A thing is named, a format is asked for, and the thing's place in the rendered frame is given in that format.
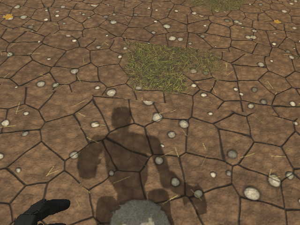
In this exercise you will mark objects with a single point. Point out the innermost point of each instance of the robot left hand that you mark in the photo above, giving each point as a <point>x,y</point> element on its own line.
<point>41,210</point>

